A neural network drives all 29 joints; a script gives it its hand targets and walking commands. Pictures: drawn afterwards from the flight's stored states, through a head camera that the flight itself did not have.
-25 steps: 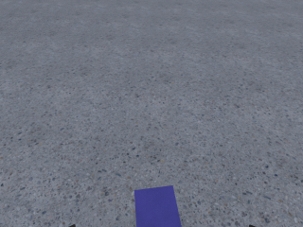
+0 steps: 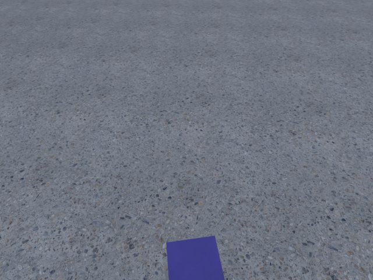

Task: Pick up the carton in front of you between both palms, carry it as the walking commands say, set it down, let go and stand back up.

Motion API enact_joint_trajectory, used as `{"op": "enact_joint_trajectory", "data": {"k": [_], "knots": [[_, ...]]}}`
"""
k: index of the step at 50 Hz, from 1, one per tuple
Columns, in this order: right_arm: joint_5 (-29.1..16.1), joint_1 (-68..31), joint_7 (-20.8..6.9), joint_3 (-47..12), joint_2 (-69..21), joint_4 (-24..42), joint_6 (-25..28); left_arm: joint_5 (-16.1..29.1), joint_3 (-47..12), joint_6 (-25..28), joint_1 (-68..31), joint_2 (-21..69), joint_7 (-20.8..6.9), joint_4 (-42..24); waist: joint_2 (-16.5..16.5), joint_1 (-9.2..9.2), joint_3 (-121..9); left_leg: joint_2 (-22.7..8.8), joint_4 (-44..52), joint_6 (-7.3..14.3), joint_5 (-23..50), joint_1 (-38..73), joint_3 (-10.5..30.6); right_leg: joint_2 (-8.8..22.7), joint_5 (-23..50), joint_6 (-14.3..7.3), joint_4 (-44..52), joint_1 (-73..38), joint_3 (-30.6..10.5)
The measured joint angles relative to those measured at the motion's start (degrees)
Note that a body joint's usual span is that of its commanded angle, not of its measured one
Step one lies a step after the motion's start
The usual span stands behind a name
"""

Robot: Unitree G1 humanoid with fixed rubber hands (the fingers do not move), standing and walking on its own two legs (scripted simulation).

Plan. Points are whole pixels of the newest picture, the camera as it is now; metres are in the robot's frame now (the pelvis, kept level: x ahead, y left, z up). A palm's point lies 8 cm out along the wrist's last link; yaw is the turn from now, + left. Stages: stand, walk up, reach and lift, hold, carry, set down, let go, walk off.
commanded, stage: stand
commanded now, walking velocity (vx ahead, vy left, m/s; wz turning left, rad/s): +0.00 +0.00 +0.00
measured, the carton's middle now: (194, 273) +0.33 -0.01 -0.64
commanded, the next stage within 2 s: none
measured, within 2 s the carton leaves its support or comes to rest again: neither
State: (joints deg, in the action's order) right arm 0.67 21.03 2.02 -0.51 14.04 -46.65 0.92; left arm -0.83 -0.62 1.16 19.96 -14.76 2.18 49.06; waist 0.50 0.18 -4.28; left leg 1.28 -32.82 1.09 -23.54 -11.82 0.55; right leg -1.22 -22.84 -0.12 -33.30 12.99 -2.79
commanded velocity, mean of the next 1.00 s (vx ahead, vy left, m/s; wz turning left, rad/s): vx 0.00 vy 0.00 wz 0.00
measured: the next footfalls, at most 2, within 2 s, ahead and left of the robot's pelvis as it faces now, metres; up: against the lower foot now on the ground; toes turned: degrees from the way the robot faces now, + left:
none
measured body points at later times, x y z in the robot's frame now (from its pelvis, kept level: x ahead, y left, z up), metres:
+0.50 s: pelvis -0.02 +0.00 +0.01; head -0.02 +0.01 +0.46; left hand -0.04 +0.24 -0.15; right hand -0.05 -0.23 -0.14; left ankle -0.07 +0.11 -0.73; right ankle -0.06 -0.12 -0.73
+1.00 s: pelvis -0.04 +0.01 +0.01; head -0.05 +0.01 +0.46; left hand -0.09 +0.22 -0.15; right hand -0.09 -0.21 -0.15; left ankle -0.07 +0.11 -0.73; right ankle -0.06 -0.12 -0.73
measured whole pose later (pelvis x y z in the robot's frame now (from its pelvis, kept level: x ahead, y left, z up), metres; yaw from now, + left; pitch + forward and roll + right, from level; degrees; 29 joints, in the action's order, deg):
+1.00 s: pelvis -0.04 +0.01 +0.01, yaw +0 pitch -1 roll +0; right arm 0.7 22.4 2.7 -2.2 8.1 -64.6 0.2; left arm -0.7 -2.6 -0.2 20.8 -8.3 2.8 66.6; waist 0.3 0.1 0.2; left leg 1.5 -27.5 1.5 -17.5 -8.5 -0.1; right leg -0.4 -16.7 0.6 -27.9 9.7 -2.8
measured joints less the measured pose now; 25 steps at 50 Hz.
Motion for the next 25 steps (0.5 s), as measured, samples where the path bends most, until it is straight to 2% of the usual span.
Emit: {"op": "enact_joint_trajectory", "data": {"k": [25], "knots": [[0.02,1.59,0.54,-1.48,-3.13,-12.31,-0.95,0.12,-1.51,-1.40,0.51,3.66,0.37,12.64,-0.28,-0.01,3.94,-0.18,4.06,0.10,3.44,4.11,-0.34,0.25,3.72,0.28,4.48,-4.25,0.06]]}}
